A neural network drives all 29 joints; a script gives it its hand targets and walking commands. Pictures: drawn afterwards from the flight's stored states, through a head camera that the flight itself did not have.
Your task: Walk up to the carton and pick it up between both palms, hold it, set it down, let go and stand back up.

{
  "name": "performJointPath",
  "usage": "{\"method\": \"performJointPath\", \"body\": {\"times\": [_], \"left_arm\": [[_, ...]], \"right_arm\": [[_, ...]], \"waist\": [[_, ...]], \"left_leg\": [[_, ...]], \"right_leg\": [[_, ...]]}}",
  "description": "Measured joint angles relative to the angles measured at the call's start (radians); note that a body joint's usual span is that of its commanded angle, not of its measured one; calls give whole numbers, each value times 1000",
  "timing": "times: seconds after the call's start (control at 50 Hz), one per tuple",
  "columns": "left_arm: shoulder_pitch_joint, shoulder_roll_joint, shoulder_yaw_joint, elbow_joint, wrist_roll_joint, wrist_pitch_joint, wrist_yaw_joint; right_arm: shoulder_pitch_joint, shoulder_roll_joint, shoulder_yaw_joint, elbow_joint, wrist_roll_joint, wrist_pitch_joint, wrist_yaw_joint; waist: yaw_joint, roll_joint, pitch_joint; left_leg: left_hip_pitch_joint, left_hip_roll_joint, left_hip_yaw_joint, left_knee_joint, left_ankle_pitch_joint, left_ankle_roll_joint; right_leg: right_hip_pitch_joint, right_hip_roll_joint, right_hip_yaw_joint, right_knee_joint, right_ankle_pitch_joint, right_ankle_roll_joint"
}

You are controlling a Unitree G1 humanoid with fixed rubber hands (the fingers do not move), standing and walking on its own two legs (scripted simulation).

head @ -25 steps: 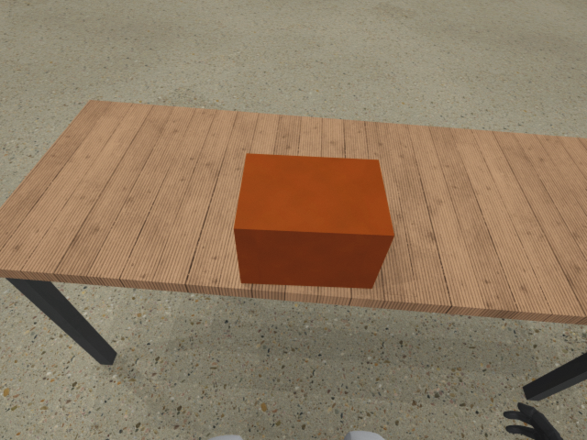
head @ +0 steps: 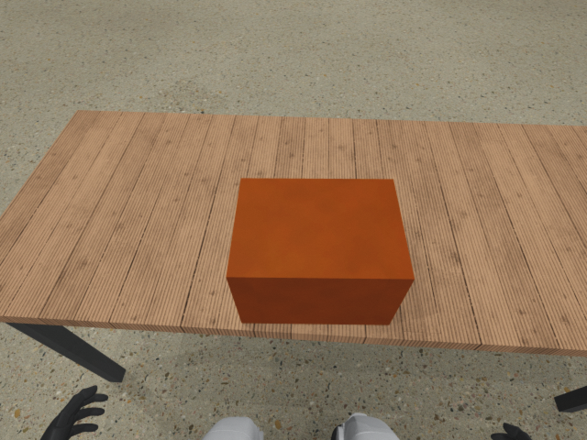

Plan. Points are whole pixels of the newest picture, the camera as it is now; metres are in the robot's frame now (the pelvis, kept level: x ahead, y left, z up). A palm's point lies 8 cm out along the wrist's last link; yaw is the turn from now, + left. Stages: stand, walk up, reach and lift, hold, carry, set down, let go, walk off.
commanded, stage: walk up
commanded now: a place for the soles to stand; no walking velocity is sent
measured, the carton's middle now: (315, 252) +0.39 -0.02 -0.03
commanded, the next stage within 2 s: stand in 1.34 s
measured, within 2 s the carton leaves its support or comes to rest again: neither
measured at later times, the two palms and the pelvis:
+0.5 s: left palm out of the picture +0.09 +0.34 -0.09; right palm (536, 432) +0.14 -0.31 -0.07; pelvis +0.01 +0.01 +0.01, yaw +0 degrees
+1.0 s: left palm (76, 413) +0.15 +0.31 -0.07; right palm out of the picture +0.09 -0.33 -0.08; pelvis +0.02 +0.00 +0.02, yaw -1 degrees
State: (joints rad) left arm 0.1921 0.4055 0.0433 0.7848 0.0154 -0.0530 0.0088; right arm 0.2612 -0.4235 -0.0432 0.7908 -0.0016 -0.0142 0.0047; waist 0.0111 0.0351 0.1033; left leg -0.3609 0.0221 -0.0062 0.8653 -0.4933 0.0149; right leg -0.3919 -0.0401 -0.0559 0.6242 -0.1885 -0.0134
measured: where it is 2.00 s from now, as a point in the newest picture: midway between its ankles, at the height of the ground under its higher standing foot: outside the picture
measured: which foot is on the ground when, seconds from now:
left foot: up 0.00-0.04, down 0.06-1.00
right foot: down 0.00-1.00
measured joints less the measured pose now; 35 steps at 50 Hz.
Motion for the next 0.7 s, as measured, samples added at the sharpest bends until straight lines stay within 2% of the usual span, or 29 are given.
{"method": "performJointPath", "body": {"times": [0.06,0.1,0.14,0.18,0.24,0.3,0.34,0.5,0.7], "left_arm": [[-8,16,-1,8,1,23,-7],[-17,28,2,26,-3,43,-11],[-12,17,-2,48,-2,61,-14],[-12,16,1,65,-1,66,-21],[-10,33,7,95,-11,61,-27],[-19,31,3,129,-3,54,-22],[-20,33,-3,142,0,45,-22],[-43,21,-19,202,-7,44,-27],[-90,2,-29,255,-2,37,-29]], "right_arm": [[0,-6,-10,30,-4,-5,-1],[-1,6,-15,55,-16,-10,-6],[13,0,-12,67,-27,-12,-9],[17,-10,-12,77,-30,-16,-12],[-12,-23,-6,92,-24,-30,-14],[-62,-35,-7,98,-18,-36,-12],[-81,-29,1,102,-10,-38,-14],[-152,-5,25,146,-11,-37,-13],[-180,-4,27,220,-9,-26,-3]], "waist": [[4,-22,-12],[3,-71,-10],[-14,-66,-40],[-32,-52,-57],[-17,-68,-62],[-6,-49,-34],[0,-50,-37],[10,-39,-73],[-5,-20,-78]], "left_leg": [[51,6,14,-152,120,-1],[70,-22,37,-168,147,-13],[64,-16,26,-166,143,-14],[58,-1,4,-168,138,-6],[53,2,14,-181,147,-16],[56,20,11,-177,144,-21],[67,18,10,-201,155,-26],[124,14,17,-281,189,-35],[176,19,26,-403,251,-48]], "right_leg": [[-27,-13,8,55,-26,9],[-34,-39,35,95,-62,11],[-35,-12,54,124,-195,-2],[-16,15,55,151,-233,-15],[51,11,46,55,-149,-28],[89,23,37,-7,-80,25],[97,21,36,-24,-79,40],[132,17,40,-60,-74,30],[165,24,47,-146,-28,17]]}}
